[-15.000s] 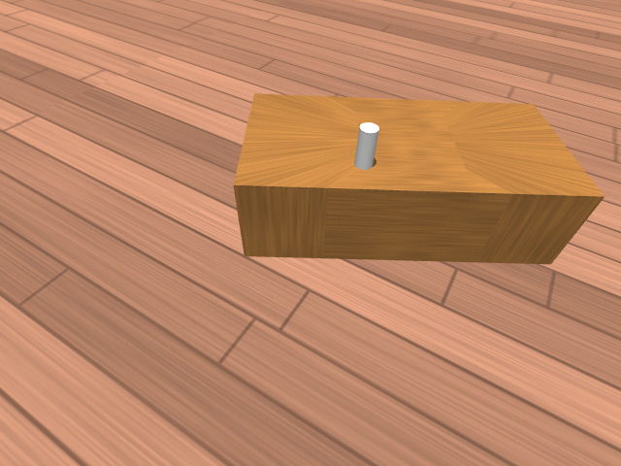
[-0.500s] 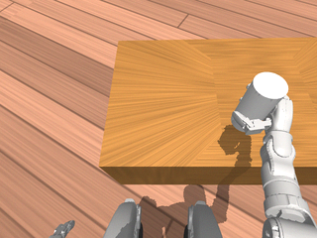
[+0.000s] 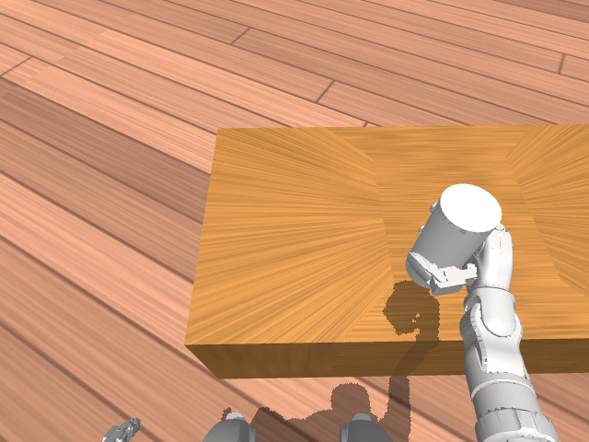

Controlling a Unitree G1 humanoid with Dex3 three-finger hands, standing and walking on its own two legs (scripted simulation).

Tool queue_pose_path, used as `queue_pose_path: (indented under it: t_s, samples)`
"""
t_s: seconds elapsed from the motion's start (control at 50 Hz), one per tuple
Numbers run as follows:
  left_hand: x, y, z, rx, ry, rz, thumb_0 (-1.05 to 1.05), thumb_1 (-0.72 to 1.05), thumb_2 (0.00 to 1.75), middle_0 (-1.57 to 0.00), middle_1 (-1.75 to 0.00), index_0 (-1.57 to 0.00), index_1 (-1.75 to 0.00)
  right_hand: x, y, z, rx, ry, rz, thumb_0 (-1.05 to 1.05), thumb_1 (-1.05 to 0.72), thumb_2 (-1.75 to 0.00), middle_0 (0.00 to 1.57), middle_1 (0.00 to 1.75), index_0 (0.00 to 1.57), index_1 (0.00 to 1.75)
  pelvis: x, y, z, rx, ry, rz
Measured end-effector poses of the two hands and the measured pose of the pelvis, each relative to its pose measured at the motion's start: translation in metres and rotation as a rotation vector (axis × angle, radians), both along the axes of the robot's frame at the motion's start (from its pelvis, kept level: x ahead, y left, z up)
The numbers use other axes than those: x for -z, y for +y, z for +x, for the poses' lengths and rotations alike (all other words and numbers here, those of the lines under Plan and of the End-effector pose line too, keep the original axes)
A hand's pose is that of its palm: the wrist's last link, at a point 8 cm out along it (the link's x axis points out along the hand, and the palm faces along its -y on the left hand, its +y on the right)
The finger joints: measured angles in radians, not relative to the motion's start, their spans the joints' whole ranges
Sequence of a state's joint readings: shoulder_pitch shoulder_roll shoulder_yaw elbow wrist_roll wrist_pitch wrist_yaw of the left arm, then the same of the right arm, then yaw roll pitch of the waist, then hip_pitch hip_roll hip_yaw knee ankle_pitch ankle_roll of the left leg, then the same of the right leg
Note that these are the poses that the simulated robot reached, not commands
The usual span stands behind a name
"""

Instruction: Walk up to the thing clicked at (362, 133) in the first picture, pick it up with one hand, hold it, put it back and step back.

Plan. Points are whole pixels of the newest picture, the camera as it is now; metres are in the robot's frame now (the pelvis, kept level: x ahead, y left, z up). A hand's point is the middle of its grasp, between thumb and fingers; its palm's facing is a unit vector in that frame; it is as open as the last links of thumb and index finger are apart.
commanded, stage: lift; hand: right
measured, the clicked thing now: (446, 241) +0.38 -0.18 +0.05
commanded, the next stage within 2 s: hold in 0.46 s
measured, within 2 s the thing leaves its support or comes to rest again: neither
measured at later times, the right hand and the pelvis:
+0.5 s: hand (442, 244) +0.37 -0.17 +0.06, palm faces +0.18 +0.98 +0.00, open 9.7 cm; pelvis +0.01 +0.00 +0.02, yaw +0 degrees
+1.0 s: hand (451, 251) +0.35 -0.18 +0.07, palm faces +0.18 +0.98 +0.00, open 9.7 cm; pelvis +0.01 +0.00 +0.03, yaw +0 degrees
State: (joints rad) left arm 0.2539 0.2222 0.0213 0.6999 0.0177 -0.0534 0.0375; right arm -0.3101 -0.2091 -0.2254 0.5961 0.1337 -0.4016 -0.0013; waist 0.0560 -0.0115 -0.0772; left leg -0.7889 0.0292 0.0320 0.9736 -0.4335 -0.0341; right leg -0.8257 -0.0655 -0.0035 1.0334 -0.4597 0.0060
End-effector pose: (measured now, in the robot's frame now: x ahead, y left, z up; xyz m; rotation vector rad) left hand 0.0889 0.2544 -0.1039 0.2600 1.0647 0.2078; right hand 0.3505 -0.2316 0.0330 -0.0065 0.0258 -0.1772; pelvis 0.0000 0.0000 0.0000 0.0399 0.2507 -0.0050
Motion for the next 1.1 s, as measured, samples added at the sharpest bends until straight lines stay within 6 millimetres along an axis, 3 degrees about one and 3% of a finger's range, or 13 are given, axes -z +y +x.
queue_pose_path:
  t_s: [0.44,1.1]
  samples:
    - [-0.019,0.0,0.02,0.001,-0.04,-0.007,0.01,0.9,0.9,-0.19,-0.29,-0.19,-0.29,-0.026,0.01,-0.01,0.0,-0.017,0.003,0.0,0.4,-1.17,0.72,1.08,0.73,1.1,-0.019,0.003,0.012,0.0,-0.066,-0.011]
    - [-0.034,-0.015,0.037,0.027,-0.099,-0.031,0.01,0.9,0.91,-0.2,-0.31,-0.2,-0.31,-0.041,0.008,-0.029,0.004,-0.021,0.002,0.0,0.4,-1.17,0.73,1.08,0.74,1.09,-0.03,-0.003,0.013,0.001,-0.119,-0.013]
